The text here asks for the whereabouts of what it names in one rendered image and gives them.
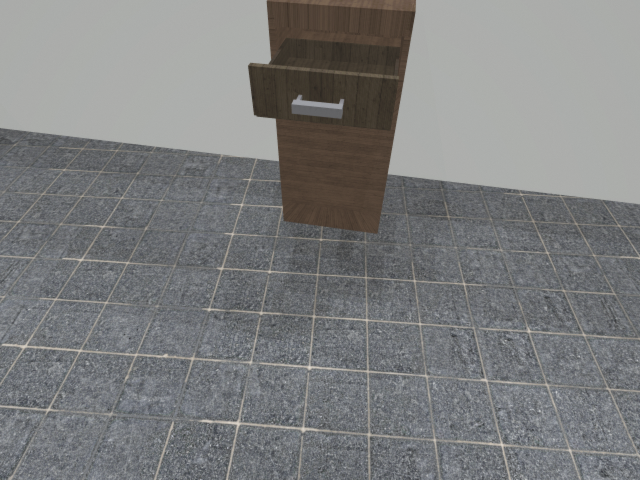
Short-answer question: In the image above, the drawer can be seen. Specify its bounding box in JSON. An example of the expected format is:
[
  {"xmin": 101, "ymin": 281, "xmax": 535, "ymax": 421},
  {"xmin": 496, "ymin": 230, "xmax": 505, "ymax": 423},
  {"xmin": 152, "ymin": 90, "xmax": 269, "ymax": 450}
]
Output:
[{"xmin": 248, "ymin": 38, "xmax": 400, "ymax": 131}]

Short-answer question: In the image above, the handle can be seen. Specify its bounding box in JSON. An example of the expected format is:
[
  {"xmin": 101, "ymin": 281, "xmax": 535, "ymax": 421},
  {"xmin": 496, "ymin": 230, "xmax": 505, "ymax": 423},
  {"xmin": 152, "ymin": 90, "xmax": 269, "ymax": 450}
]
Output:
[{"xmin": 291, "ymin": 95, "xmax": 344, "ymax": 119}]

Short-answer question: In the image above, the cabinet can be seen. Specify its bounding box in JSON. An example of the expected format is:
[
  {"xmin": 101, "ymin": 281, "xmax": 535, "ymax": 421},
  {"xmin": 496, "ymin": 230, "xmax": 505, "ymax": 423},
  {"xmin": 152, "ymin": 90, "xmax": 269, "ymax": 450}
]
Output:
[{"xmin": 267, "ymin": 0, "xmax": 416, "ymax": 234}]

